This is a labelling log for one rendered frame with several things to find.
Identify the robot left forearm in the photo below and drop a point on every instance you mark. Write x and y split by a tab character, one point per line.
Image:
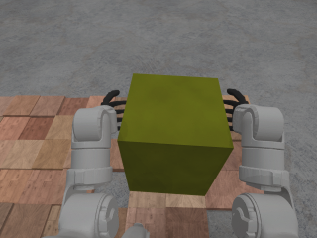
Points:
90	156

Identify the right robot upper arm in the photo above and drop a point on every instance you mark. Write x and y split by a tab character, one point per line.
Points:
257	215

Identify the robot right forearm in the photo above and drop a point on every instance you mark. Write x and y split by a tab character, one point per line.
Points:
263	143

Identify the left robot thigh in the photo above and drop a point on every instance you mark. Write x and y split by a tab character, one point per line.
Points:
136	232

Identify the carton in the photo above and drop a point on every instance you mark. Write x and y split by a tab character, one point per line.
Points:
174	136

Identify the left robot hand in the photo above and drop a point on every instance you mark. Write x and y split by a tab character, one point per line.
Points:
108	98

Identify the right robot hand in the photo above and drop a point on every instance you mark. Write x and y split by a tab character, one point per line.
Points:
240	98

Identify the robot left shin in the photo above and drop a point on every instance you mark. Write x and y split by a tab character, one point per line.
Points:
138	224

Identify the left robot upper arm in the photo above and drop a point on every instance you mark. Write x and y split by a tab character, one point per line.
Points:
89	215

